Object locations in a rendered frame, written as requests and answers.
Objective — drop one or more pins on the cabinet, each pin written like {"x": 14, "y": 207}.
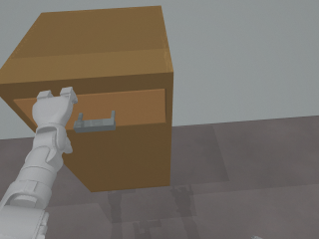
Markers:
{"x": 100, "y": 51}

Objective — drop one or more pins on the handle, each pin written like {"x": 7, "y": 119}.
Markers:
{"x": 91, "y": 125}

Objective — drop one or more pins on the left robot upper arm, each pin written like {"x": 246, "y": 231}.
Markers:
{"x": 19, "y": 222}

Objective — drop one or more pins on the robot left hand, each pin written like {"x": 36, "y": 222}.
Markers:
{"x": 58, "y": 110}

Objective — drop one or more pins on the drawer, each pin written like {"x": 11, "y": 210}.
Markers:
{"x": 131, "y": 107}

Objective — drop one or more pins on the robot left forearm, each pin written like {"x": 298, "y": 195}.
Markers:
{"x": 32, "y": 187}

